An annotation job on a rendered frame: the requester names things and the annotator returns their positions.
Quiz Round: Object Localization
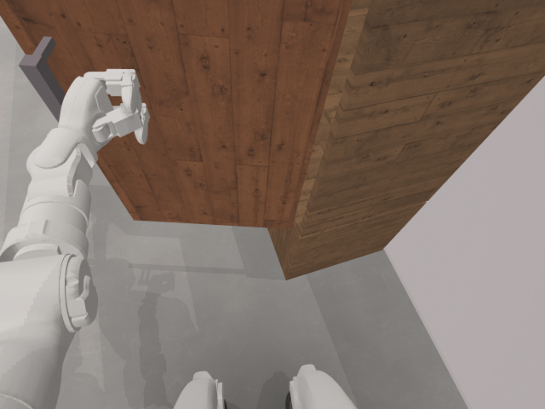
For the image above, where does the left robot forearm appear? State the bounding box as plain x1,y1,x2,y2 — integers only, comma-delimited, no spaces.
0,128,98,262

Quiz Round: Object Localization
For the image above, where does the robot left hand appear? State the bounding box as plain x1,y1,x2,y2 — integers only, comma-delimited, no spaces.
58,69,150,152

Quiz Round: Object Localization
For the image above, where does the robot left shin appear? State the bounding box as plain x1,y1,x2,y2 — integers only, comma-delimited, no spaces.
192,372,213,380

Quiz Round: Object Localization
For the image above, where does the left robot upper arm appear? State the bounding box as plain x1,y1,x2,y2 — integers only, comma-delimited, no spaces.
0,254,98,409

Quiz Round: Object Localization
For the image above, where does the robot right thigh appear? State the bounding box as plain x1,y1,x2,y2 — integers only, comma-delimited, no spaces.
290,371,357,409

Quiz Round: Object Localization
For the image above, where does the cupboard door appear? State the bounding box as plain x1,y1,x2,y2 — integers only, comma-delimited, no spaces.
0,0,352,229

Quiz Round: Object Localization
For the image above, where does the handle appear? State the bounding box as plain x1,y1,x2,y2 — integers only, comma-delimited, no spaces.
19,37,66,123

